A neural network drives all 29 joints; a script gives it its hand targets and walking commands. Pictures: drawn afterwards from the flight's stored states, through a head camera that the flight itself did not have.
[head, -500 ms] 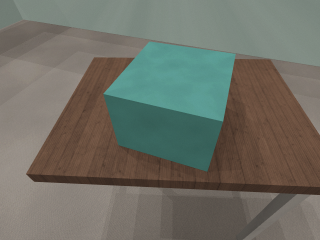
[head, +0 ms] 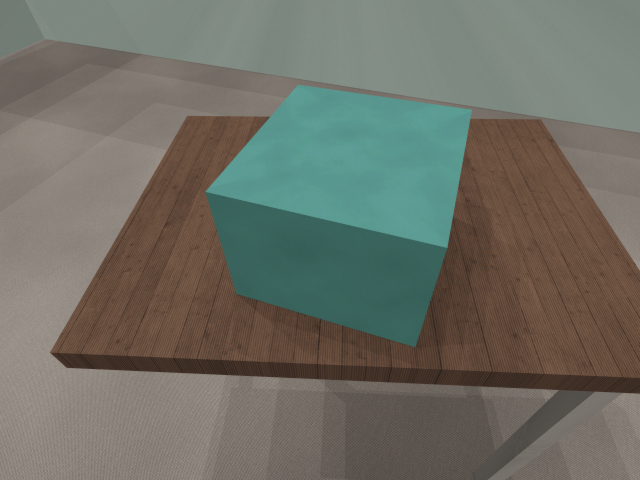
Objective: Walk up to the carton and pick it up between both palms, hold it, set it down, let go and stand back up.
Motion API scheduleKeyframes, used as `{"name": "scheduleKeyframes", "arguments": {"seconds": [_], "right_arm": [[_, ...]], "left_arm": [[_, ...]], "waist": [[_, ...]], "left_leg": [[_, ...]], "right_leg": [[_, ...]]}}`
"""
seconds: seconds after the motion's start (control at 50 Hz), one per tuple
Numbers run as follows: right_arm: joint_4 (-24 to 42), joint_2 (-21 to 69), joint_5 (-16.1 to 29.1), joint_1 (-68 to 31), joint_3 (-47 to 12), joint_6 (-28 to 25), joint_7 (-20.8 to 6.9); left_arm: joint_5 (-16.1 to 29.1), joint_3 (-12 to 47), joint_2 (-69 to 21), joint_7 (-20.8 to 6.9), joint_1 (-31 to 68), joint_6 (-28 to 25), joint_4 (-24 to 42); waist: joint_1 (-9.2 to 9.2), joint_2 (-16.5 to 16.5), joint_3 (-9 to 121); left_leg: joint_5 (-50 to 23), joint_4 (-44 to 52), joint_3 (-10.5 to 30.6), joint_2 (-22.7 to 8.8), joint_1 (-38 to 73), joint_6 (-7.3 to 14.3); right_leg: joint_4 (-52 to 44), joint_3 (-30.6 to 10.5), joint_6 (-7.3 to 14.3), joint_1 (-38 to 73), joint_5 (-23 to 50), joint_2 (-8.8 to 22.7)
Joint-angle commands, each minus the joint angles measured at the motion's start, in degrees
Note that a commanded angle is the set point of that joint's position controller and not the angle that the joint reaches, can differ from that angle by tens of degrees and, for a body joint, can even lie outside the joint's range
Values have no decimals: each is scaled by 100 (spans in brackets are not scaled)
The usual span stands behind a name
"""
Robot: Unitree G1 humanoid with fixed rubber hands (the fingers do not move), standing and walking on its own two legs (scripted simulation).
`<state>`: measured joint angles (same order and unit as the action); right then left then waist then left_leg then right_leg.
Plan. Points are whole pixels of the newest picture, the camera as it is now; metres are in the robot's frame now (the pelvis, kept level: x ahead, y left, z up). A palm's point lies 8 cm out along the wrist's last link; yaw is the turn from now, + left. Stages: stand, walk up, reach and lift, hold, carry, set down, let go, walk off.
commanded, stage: walk up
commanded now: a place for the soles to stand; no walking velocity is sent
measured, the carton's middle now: (351, 203) +0.48 -0.01 +0.10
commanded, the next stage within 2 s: reach and lift in 0.46 s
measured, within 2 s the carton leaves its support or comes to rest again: neither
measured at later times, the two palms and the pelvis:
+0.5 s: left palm out of the picture +0.06 +0.26 -0.12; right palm out of the picture +0.04 -0.25 -0.12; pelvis +0.01 +0.00 +0.00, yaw -1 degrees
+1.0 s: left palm out of the picture +0.15 +0.27 -0.06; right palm out of the picture +0.13 -0.23 -0.05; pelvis +0.00 +0.00 +0.01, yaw -3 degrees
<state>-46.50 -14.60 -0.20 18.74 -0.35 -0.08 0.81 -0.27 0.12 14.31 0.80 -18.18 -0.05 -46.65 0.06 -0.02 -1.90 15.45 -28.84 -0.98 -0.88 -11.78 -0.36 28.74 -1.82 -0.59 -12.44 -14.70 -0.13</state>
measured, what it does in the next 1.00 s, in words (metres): stands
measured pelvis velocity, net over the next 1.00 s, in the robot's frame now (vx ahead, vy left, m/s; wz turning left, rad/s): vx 0.00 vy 0.00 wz -0.05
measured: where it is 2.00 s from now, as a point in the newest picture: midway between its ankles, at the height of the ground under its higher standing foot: outside the picture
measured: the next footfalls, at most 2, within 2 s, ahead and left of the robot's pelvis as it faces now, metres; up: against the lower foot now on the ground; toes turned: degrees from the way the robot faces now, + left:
none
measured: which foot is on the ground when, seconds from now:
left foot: down 0.00-1.00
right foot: down 0.00-1.00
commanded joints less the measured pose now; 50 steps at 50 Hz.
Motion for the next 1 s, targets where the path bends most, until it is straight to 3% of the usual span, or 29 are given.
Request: {"name": "scheduleKeyframes", "arguments": {"seconds": [0.0,0.44,0.46,0.48,0.5,0.52,0.56,0.58,0.6,0.62,0.64,0.68,0.72,0.78,0.86,0.98], "right_arm": [[315,-734,-44,248,233,-70,37],[131,-746,-15,272,223,-64,51],[473,-281,-877,-3915,911,-643,-146],[241,-566,-940,-3097,1062,-581,-336],[395,-545,-900,-2996,1078,-482,-417],[516,-620,-741,-2529,1098,-370,-414],[604,-726,-341,-1802,1014,-218,-369],[512,-713,-167,-1436,995,-193,-337],[403,-760,7,-1138,976,-210,-275],[351,-820,231,-909,862,-251,-203],[580,-875,503,-732,687,-187,-185],[814,-841,462,-669,443,-71,-34],[1215,-700,422,-830,225,87,166],[1921,-342,307,-821,170,363,311],[3001,93,172,-928,357,676,270],[4220,305,116,-517,507,1060,348]], "left_arm": [[-40,-218,758,44,-254,-110,342],[-29,-200,742,91,-344,-117,232],[261,-394,1520,54,3937,946,1394],[243,-238,1319,210,3125,1523,1489],[257,-240,1291,172,3003,1876,1630],[201,-218,1102,104,2761,2178,1797],[-34,-264,879,29,2352,2690,2517],[-96,-262,843,-14,2000,2852,2705],[-173,-320,804,-64,1578,2951,2785],[-310,-496,808,-158,1161,2977,2930],[-393,-602,686,-206,659,3028,3272],[-448,-662,816,-277,472,3020,2958],[-414,-714,979,-358,439,3019,2934],[-350,-740,1114,-391,718,2997,3076],[-72,-793,1361,-352,1431,2757,3602],[426,-733,1362,-345,1339,2397,4370]], "waist": [[1,25,-110],[8,-7,-94],[40,30,-91],[220,-1,-727],[132,-280,-429],[116,-303,72],[48,108,1087],[90,322,1364],[165,359,1612],[187,224,1821],[141,159,1695],[126,32,1075],[68,-320,470],[-66,-239,-292],[-168,166,-632],[-72,462,71]], "left_leg": [[-199,575,437,-383,-29,198],[-593,624,384,-448,68,212],[832,-176,-285,-237,-1498,-127],[1742,-173,-410,-141,-1888,-98],[1519,-316,-396,-212,-1708,-131],[1084,-527,-448,-230,-1343,-168],[464,-601,-527,-282,-557,-245],[-366,-696,-485,-338,-174,-322],[-1549,-886,-380,-320,372,-407],[-2290,-979,-325,-189,1011,-429],[-2037,-469,-372,-81,1359,-449],[-2216,-234,-442,54,1018,-376],[-1570,118,-555,288,798,-236],[-934,747,-699,366,731,-239],[-349,1169,-860,181,645,-189],[-352,1309,-909,-51,424,-135]], "right_leg": [[-561,-504,182,-252,307,426],[-454,-536,159,-150,825,412],[523,506,314,-980,-1149,133],[653,452,360,-972,-1679,105],[782,600,322,-921,-1513,138],[808,553,282,-806,-1010,216],[736,633,316,-467,-26,156],[772,752,370,-346,620,51],[814,810,358,-150,1562,-79],[628,775,263,80,2319,-123],[185,788,214,369,2088,-212],[1,610,166,789,2787,-98],[-286,382,-96,950,3139,44],[-737,301,-197,1099,2345,46],[-1166,220,11,824,729,-6],[-1109,202,59,1181,869,-84]]}}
